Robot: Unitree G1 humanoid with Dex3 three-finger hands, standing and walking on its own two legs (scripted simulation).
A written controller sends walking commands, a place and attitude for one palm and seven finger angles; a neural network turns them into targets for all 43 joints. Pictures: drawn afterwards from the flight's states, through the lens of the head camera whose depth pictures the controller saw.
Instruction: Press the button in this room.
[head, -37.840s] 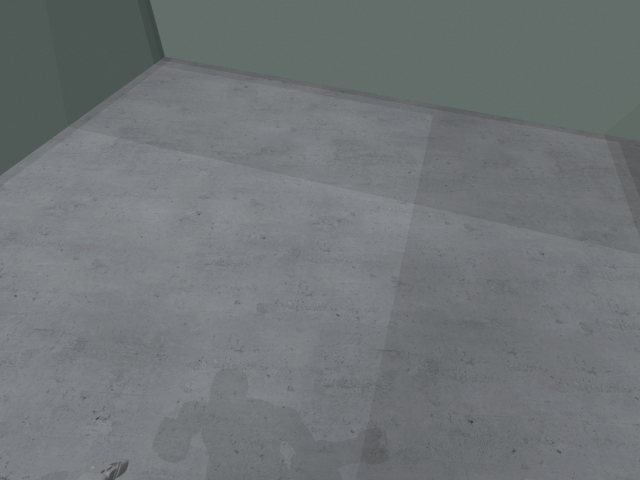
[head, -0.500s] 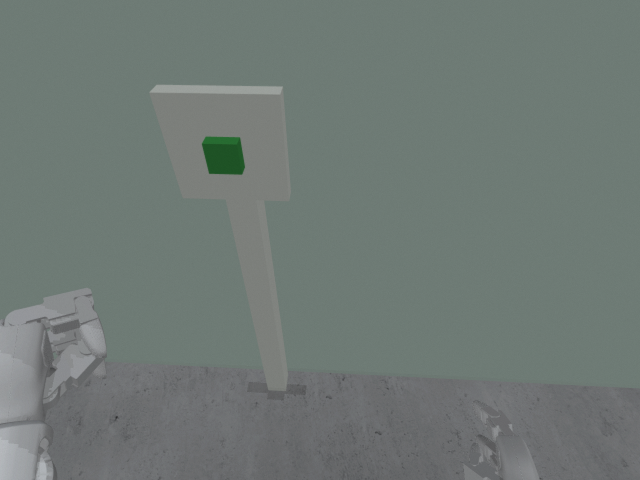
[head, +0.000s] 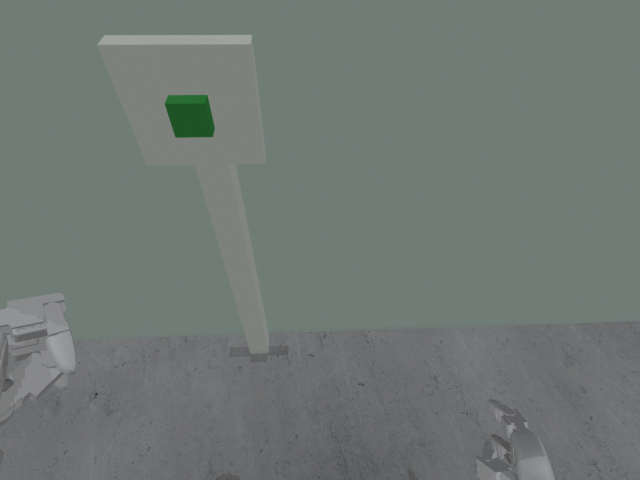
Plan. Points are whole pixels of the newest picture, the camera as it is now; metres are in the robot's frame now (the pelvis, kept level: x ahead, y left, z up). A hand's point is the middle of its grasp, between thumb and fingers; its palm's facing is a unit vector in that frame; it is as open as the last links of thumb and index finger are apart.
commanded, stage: step back with the hand held close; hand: left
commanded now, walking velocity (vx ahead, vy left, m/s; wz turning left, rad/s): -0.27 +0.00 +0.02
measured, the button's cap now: (191, 115) +0.57 +0.23 +0.15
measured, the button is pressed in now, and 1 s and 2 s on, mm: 0 0 0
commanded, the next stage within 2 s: stop stepping back and stand still in 0.80 s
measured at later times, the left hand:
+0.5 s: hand out of the picture +0.10 +0.26 +0.18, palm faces +0.46 -0.77 -0.44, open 3.1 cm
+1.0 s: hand out of the picture +0.00 +0.20 +0.16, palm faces +0.28 -0.82 -0.50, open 3.1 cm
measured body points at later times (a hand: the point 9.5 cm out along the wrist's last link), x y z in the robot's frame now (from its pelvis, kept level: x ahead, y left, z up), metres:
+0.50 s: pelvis -0.08 +0.00 -0.01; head -0.09 +0.03 +0.44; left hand +0.07 +0.30 +0.20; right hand +0.07 -0.22 -0.08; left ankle +0.01 +0.09 -0.74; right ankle -0.12 -0.14 -0.68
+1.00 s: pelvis -0.20 -0.03 -0.01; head -0.20 -0.03 +0.44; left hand -0.02 +0.24 +0.19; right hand -0.02 -0.28 -0.07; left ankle -0.04 +0.08 -0.73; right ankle -0.20 -0.13 -0.74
